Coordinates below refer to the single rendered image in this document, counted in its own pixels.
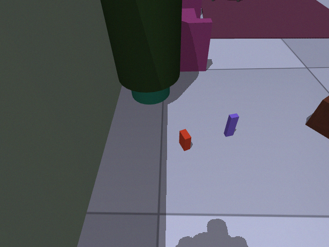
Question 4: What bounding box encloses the potted plant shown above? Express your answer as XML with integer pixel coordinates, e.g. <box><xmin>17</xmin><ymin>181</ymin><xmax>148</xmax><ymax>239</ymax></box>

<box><xmin>100</xmin><ymin>0</ymin><xmax>182</xmax><ymax>104</ymax></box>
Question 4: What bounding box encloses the armchair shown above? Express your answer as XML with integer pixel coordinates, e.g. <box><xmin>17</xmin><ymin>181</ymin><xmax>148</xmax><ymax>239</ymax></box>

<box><xmin>180</xmin><ymin>0</ymin><xmax>213</xmax><ymax>72</ymax></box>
